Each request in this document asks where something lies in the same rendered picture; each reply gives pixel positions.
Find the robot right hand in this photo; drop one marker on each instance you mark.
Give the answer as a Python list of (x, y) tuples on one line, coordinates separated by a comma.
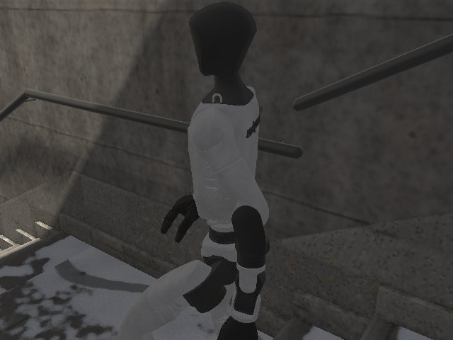
[(185, 206)]

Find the robot left thigh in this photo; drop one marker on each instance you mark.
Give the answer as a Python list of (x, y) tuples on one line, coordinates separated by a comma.
[(193, 283)]

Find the robot left upper arm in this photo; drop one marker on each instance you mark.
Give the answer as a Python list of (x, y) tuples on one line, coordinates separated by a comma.
[(212, 136)]

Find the left robot forearm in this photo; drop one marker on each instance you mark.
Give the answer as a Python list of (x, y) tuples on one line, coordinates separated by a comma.
[(251, 246)]

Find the robot left hand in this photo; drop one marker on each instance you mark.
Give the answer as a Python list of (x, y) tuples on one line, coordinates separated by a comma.
[(235, 330)]

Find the humanoid robot head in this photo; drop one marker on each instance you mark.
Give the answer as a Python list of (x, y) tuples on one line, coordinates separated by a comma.
[(222, 34)]

